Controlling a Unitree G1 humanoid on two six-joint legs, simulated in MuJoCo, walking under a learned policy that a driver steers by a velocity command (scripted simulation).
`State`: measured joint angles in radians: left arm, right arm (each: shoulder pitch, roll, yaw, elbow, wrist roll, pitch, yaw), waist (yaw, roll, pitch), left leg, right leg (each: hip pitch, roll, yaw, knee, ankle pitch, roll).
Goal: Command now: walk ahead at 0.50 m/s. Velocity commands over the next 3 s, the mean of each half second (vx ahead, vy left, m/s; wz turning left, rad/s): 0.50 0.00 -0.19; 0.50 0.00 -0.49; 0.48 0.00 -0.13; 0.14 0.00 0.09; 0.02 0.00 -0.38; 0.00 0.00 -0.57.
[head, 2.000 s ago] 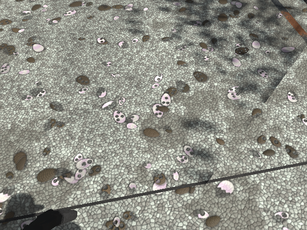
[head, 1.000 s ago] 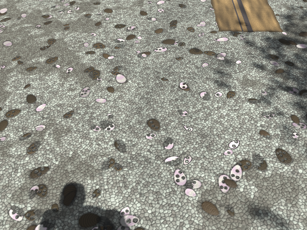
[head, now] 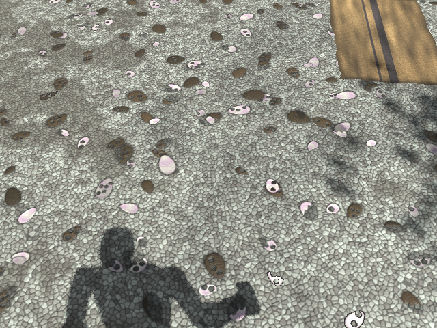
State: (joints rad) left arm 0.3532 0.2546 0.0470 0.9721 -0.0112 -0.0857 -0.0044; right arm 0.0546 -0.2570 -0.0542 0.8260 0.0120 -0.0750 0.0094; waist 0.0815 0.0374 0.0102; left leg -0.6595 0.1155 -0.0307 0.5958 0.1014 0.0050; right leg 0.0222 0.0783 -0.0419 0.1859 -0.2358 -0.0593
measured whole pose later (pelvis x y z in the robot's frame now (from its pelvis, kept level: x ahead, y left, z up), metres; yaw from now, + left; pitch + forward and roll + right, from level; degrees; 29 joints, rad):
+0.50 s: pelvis +0.29 +0.05 +0.00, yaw -8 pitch +1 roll +2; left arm 0.14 0.27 0.07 0.87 -0.02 -0.05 -0.01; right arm 0.30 -0.25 -0.05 0.95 -0.02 -0.10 -0.01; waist -0.05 -0.04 0.02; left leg 0.02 -0.05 0.19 0.19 -0.23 0.05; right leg -0.70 -0.11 0.07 0.77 0.05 -0.02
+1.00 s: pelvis +0.57 -0.06 +0.00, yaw -23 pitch +2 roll +0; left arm 0.32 0.26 0.07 0.79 -0.01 -0.06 0.00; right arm 0.05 -0.29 -0.06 0.79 -0.01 -0.10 0.00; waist 0.05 0.04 0.03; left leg -0.66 0.11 -0.08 0.70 0.01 -0.05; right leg -0.13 0.11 0.10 0.31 -0.21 -0.10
